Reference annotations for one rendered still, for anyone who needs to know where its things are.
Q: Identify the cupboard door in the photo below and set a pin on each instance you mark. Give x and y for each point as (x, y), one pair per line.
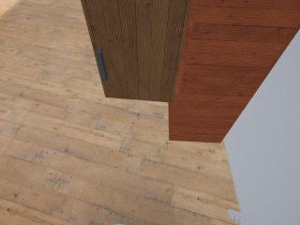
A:
(142, 43)

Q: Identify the handle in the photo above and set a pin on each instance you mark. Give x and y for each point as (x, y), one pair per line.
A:
(101, 65)

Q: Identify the robot right hand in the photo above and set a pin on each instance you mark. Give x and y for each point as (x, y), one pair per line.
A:
(238, 217)

